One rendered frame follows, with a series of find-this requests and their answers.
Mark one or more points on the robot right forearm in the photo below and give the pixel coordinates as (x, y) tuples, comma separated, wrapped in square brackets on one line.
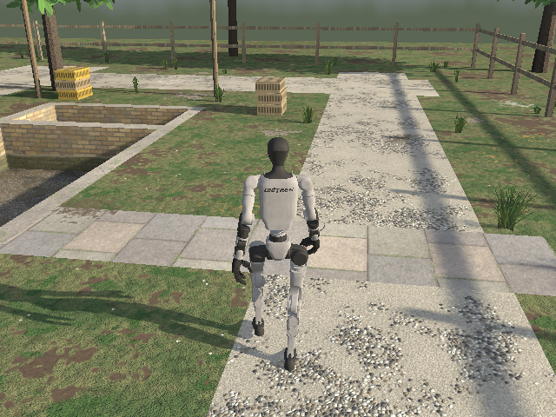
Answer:
[(313, 228)]

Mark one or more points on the robot left forearm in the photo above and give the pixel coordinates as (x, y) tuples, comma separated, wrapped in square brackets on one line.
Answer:
[(241, 239)]

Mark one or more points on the left robot hand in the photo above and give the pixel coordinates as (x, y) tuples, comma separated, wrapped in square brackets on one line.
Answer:
[(236, 270)]

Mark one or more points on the left robot foot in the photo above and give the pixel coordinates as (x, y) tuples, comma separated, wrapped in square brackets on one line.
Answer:
[(259, 329)]

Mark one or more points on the robot left upper arm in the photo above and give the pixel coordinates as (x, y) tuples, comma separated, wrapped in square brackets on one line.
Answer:
[(248, 199)]

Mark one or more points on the robot right upper arm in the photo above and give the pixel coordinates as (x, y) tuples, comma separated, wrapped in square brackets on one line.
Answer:
[(305, 184)]

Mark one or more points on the robot torso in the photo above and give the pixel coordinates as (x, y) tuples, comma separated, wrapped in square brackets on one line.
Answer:
[(278, 206)]

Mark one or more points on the right robot hand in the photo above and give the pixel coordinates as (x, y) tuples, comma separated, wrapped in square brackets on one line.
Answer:
[(307, 242)]

